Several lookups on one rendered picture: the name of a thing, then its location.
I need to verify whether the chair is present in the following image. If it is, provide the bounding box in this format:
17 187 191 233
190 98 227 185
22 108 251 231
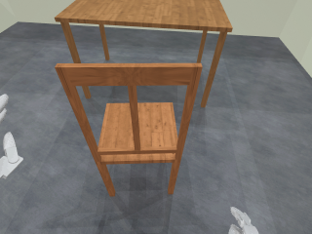
55 62 203 197

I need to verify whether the robot right hand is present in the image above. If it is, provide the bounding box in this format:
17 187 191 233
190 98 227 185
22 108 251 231
228 207 259 234

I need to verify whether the table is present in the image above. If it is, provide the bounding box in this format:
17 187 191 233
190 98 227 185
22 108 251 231
55 0 233 108

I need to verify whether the robot left hand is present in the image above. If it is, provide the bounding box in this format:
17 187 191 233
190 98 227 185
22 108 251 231
0 94 23 179

